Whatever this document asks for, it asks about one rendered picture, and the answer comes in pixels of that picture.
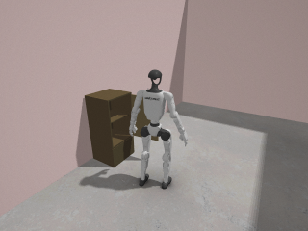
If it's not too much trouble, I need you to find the cupboard door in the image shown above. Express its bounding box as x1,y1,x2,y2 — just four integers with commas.
131,94,159,141

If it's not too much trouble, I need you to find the humanoid robot head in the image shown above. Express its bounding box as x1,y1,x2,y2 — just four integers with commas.
147,69,162,93

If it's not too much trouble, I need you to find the robot right hand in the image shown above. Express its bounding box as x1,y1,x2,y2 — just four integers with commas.
179,132,188,146

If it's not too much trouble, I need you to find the left robot upper arm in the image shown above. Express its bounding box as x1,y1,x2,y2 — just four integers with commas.
132,90,145,114

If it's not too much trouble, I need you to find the left robot forearm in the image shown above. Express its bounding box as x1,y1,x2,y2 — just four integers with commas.
130,108,138,126

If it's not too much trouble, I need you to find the robot left thigh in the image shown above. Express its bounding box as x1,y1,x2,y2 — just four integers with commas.
140,126,151,160

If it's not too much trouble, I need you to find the right robot forearm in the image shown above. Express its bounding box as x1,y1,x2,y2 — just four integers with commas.
173,111,186,135

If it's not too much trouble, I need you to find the right robot upper arm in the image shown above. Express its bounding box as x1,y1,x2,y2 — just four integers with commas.
163,91,177,119

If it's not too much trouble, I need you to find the robot left hand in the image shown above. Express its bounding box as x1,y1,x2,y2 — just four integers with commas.
129,125,138,136

